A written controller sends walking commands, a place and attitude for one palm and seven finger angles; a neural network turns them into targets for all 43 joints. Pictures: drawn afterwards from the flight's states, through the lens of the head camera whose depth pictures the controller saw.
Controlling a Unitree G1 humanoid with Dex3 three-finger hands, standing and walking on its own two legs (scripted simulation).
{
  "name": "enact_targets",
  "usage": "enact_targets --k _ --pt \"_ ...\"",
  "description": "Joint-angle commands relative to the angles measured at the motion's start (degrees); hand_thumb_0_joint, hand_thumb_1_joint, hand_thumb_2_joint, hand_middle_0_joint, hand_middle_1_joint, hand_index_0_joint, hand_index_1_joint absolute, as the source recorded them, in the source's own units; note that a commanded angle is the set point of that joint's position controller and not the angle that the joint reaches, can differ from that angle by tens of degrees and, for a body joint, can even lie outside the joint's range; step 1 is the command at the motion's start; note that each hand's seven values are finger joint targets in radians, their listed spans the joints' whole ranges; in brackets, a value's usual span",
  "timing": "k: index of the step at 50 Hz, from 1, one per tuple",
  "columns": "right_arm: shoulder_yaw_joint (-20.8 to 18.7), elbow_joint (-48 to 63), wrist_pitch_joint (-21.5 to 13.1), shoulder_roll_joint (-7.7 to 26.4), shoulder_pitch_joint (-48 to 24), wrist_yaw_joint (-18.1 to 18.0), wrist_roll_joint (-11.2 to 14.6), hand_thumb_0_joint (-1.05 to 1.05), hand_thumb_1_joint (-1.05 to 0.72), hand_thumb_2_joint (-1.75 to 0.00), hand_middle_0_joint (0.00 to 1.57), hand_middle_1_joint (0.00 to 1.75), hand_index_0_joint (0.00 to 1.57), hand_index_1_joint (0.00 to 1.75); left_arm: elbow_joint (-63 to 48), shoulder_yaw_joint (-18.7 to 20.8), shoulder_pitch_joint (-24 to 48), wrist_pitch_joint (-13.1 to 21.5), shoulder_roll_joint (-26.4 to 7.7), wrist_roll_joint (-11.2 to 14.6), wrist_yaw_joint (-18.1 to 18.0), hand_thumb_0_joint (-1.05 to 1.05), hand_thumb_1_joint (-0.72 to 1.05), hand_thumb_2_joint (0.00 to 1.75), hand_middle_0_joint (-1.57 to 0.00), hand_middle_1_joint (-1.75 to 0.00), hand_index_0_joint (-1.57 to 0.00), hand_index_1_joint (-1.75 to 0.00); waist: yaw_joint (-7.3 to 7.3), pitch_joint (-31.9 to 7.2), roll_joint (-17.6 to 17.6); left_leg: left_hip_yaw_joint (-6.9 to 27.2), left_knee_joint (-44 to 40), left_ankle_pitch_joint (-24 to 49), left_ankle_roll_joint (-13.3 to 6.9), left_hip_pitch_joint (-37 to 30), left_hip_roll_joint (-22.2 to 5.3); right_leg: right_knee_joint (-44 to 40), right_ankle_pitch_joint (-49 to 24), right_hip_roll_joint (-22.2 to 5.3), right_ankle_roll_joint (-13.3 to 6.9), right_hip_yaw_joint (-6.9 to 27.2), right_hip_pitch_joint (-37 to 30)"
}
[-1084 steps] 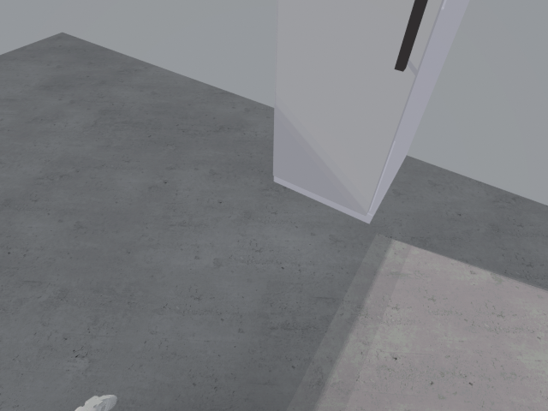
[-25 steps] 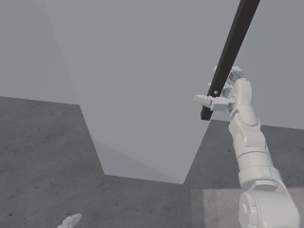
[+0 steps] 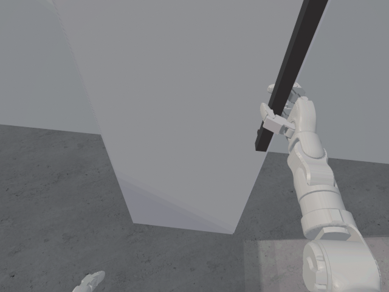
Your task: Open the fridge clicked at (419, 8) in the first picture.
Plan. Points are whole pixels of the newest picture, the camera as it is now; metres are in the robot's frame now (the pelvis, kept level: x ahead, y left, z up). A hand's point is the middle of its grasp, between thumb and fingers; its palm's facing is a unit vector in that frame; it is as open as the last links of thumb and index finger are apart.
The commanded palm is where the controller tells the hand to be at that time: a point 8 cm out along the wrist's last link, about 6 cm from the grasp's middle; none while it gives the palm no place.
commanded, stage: grip the handle and tug to test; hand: right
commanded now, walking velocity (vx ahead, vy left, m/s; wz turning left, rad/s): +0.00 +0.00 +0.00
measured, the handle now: (287, 62) +0.49 -0.12 +0.25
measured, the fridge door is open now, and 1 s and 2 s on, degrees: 0 0 11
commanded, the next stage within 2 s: pull the door a little, standing still in 0.60 s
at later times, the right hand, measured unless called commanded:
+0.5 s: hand (268, 117) +0.44 -0.10 +0.16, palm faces +0.00 +1.00 +0.03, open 6.3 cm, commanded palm +0.39 -0.16 +0.16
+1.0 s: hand (267, 117) +0.43 -0.10 +0.16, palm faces +0.02 +1.00 +0.02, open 6.3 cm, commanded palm +0.37 -0.15 +0.16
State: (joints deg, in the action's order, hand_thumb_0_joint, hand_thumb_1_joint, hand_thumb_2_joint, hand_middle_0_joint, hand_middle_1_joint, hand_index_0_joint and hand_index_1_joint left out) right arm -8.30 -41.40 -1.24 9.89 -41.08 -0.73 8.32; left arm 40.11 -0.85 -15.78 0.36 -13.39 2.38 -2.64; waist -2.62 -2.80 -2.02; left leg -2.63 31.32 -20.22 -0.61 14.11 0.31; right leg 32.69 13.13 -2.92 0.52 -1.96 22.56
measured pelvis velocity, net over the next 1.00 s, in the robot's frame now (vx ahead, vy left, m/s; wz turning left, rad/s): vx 0.05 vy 0.01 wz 0.02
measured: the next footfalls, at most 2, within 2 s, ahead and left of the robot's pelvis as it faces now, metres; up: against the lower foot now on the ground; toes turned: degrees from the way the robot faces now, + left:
left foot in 1.50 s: +0.12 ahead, +0.09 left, +0.00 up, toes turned +7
right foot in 1.82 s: +0.21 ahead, -0.04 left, +0.00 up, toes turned -5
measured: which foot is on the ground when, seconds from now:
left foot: down 0.00-1.00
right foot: down 0.00-1.00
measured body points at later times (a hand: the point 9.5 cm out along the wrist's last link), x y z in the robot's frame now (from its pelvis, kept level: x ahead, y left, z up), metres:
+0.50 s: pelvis +0.00 +0.00 +0.00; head +0.01 +0.01 +0.45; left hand +0.09 +0.26 -0.12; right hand +0.43 -0.15 +0.16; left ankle -0.04 +0.11 -0.73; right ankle +0.04 -0.13 -0.73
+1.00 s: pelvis +0.05 +0.01 +0.01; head +0.05 +0.03 +0.46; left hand +0.20 +0.25 -0.10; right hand +0.42 -0.15 +0.16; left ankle -0.04 +0.11 -0.73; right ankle +0.04 -0.13 -0.73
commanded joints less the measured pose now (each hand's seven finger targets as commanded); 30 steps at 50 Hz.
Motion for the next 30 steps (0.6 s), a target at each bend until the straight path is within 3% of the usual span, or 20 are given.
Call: enact_targets --k 1,2,4,7,9,11,13,16,19,21,23,25,27,28,30 --pt "-2.81 12.91 -5.07 10.63 -29.15 -0.34 -0.18 0.00 -0.90 -0.90 0.45 1.40 0.45 1.40 -6.81 2.86 0.83 2.53 -7.69 -0.18 -0.65 0.00 0.90 0.90 -0.20 -0.30 -0.20 -0.30 -0.17 -17.35 4.27 0.55 -4.96 20.09 0.16 2.31 1.64 -1.64 -11.37 2.34 -2.83 1.05 -15.47" --pt "-1.61 13.57 -5.12 9.04 -29.25 -0.19 -0.03 0.00 -0.90 -0.90 0.45 1.40 0.45 1.40 -7.12 2.75 1.53 2.58 -7.39 0.04 -0.55 0.00 0.90 0.90 -0.20 -0.30 -0.20 -0.30 -0.29 -16.92 2.84 0.71 -4.92 20.62 0.21 2.94 1.63 -1.61 -11.39 2.40 -2.84 0.73 -15.58" --pt "-1.93 12.15 -5.11 9.73 -31.24 -0.21 0.16 0.00 -0.90 -0.90 0.45 1.40 0.45 1.40 -6.63 2.64 1.26 2.65 -7.44 0.02 -0.65 0.00 0.90 0.90 -0.20 -0.30 -0.20 -0.30 -0.96 -15.66 4.13 0.82 -5.41 19.22 0.42 3.92 1.71 -1.62 -9.61 2.40 -2.89 0.83 -15.00" --pt "-3.52 11.01 -5.68 11.51 -31.10 -0.24 0.04 0.00 -0.90 -0.90 0.45 1.40 0.45 1.40 -6.65 2.75 1.14 2.70 -7.71 -0.03 -0.77 0.00 0.90 0.90 -0.20 -0.30 -0.20 -0.30 -0.59 -15.56 5.09 1.09 -5.58 18.43 0.52 3.50 1.58 -1.88 -8.74 2.45 -3.04 0.76 -13.92" --pt "-3.37 11.62 -6.02 11.28 -31.56 -0.19 -0.09 0.00 -0.90 -0.90 0.45 1.40 0.45 1.40 -6.67 2.71 0.92 2.77 -7.50 -0.09 -0.71 0.00 0.90 0.90 -0.20 -0.30 -0.20 -0.30 -0.30 -16.98 3.66 0.95 -5.11 18.81 0.33 3.14 1.61 -1.87 -9.24 2.50 -2.85 0.79 -14.54" --pt "-2.53 12.94 -6.32 10.19 -27.72 -0.08 -0.17 0.00 -0.90 -0.90 0.45 1.40 0.45 1.40 -7.22 2.87 0.96 2.87 -7.50 -0.04 -0.46 0.00 0.90 0.90 -0.20 -0.30 -0.20 -0.30 0.40 -18.54 2.67 0.68 -4.76 19.77 0.10 1.89 1.66 -1.73 -10.87 2.39 -2.76 0.68 -15.36" --pt "-1.74 13.80 -6.19 8.96 -27.89 -0.06 0.20 0.00 -0.90 -0.90 0.45 1.40 0.45 1.40 -7.40 2.83 1.35 3.04 -7.38 0.14 -0.25 0.00 0.90 0.90 -0.20 -0.30 -0.20 -0.30 -0.09 -16.76 2.88 0.79 -5.19 19.70 0.32 2.93 1.78 -1.84 -10.01 2.41 -2.82 0.44 -15.05" --pt "-4.08 14.81 -5.90 11.57 -22.69 -0.03 0.17 0.00 -0.90 -0.90 0.45 1.40 0.45 1.40 -8.01 3.06 1.35 2.92 -7.87 0.04 -0.31 0.00 0.90 0.90 -0.20 -0.30 -0.20 -0.30 1.22 -17.74 6.00 0.75 -5.16 21.02 0.27 -0.15 1.73 -2.25 -10.93 2.40 -3.01 0.25 -14.23" --pt "-3.41 17.09 -4.74 10.62 -22.02 0.37 0.27 0.00 -0.90 -0.90 0.45 1.40 0.45 1.40 -8.49 2.89 2.08 2.75 -7.44 0.28 -0.33 0.00 0.90 0.90 -0.20 -0.30 -0.20 -0.30 1.39 -16.74 3.52 0.99 -5.32 22.64 0.37 0.20 1.71 -2.44 -11.41 2.46 -3.01 -0.38 -14.44" --pt "-4.80 17.15 -4.04 12.13 -18.62 0.43 0.27 0.00 -0.90 -0.90 0.45 1.40 0.45 1.40 -8.82 3.08 2.06 2.39 -7.82 0.22 -0.45 0.00 0.90 0.90 -0.20 -0.30 -0.20 -0.30 1.93 -16.32 5.86 1.03 -5.68 23.12 0.45 -1.41 1.65 -2.70 -11.94 2.35 -3.12 -0.57 -13.82" --pt "-4.95 20.69 -3.50 11.59 -17.22 0.64 0.53 0.00 -0.90 -0.90 0.45 1.40 0.45 1.40 -9.52 3.01 2.92 2.33 -7.33 0.27 -0.36 0.00 0.90 0.90 -0.20 -0.30 -0.20 -0.30 2.66 -17.76 3.01 1.13 -5.34 25.46 0.27 -2.21 1.58 -2.78 -13.68 2.49 -3.01 -0.87 -15.11" --pt "-3.82 23.00 -2.64 9.56 -13.85 0.81 0.80 0.00 -0.90 -0.90 0.45 1.40 0.45 1.40 -10.16 3.00 3.42 2.30 -7.05 0.31 -0.13 0.00 0.90 0.90 -0.20 -0.30 -0.20 -0.30 2.97 -17.74 2.87 0.85 -5.14 27.70 0.19 -2.90 1.70 -2.81 -15.58 2.51 -2.96 -1.07 -15.92" --pt "-5.93 25.53 -1.83 11.19 -8.47 0.78 1.18 0.00 -0.90 -0.90 0.45 1.40 0.45 1.40 -11.06 3.07 3.86 2.12 -7.28 0.27 0.06 0.00 0.90 0.90 -0.20 -0.30 -0.20 -0.30 4.16 -18.80 5.06 0.87 -4.91 31.56 0.31 -5.86 1.48 -3.03 -17.85 2.58 -3.11 -1.44 -15.37" --pt "-5.97 28.68 -1.59 11.68 -9.00 0.86 1.14 0.00 -0.90 -0.90 0.45 1.40 0.45 1.40 -11.43 3.08 4.44 1.99 -7.15 0.28 0.06 0.00 0.90 0.90 -0.20 -0.30 -0.20 -0.30 4.12 -19.65 3.22 1.10 -4.82 33.33 0.33 -6.61 1.30 -3.08 -18.93 2.67 -3.02 -1.77 -16.20" --pt "-5.48 30.80 -0.24 10.68 -6.02 1.10 1.26 0.00 -0.90 -0.90 0.45 1.40 0.45 1.40 -11.86 3.01 4.74 1.61 -6.99 0.33 0.19 0.00 0.90 0.90 -0.20 -0.30 -0.20 -0.30 4.12 -18.77 4.57 0.68 -4.66 36.00 0.34 -7.33 1.43 -3.17 -20.99 2.55 -2.95 -1.95 -16.64"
